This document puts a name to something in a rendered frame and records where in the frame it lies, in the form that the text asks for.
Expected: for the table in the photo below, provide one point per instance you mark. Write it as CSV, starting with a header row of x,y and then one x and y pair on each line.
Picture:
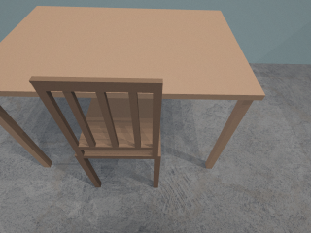
x,y
194,52

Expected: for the chair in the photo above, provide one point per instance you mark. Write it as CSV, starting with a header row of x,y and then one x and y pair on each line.
x,y
113,128

